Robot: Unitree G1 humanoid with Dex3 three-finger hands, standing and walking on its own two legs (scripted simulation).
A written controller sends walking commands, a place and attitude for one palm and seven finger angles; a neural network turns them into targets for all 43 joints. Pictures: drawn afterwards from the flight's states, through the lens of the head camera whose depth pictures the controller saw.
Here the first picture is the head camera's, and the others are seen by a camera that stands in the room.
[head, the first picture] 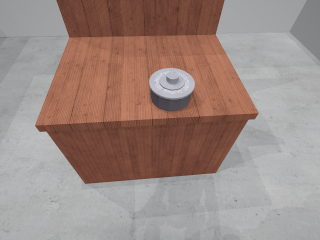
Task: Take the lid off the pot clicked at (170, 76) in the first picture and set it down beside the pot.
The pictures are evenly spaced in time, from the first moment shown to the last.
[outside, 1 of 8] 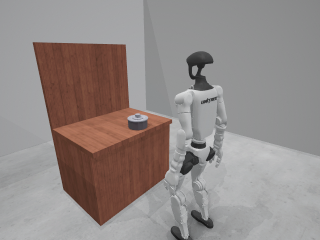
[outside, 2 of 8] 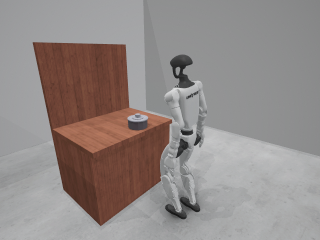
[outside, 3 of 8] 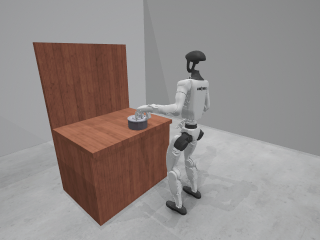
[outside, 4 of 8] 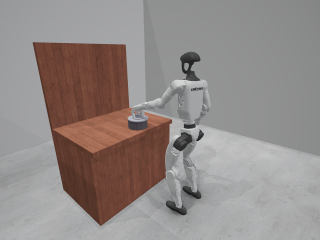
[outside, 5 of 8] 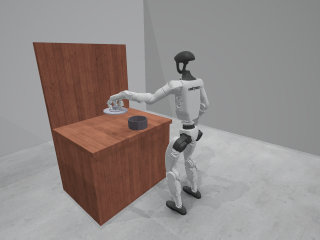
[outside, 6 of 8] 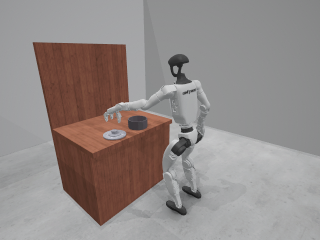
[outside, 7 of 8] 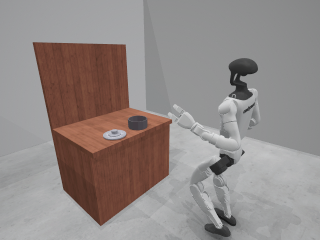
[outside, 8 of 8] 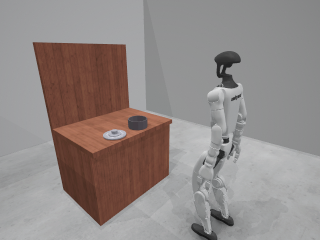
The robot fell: no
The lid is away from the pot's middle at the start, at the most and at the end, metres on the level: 0.00 0.25 0.25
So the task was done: yes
